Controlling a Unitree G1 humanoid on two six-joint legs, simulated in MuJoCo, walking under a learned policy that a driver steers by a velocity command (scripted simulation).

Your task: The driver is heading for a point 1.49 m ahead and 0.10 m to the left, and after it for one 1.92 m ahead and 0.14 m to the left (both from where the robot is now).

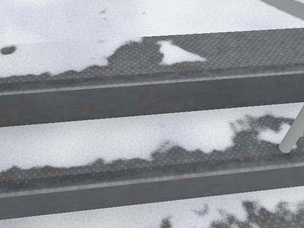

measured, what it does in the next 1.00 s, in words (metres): walks ahead: right foot, then left foot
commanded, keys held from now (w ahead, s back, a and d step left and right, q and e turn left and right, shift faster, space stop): q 0.22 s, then no key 0.28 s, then w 0.50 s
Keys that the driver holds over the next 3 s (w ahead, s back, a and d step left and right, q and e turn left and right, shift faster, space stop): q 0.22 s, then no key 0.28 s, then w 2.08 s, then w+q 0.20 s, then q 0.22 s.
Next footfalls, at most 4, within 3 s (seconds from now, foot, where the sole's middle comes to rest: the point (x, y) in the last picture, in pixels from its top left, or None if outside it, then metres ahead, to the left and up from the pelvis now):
0.14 right None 0.07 -0.11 -0.76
0.52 left None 0.05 0.09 -0.76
1.12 right None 0.38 -0.21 -0.59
1.70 left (158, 144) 0.69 -0.02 -0.42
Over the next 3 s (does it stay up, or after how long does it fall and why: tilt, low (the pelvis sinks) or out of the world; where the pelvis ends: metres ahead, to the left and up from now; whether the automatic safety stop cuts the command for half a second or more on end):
stays up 1.31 -0.03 0.53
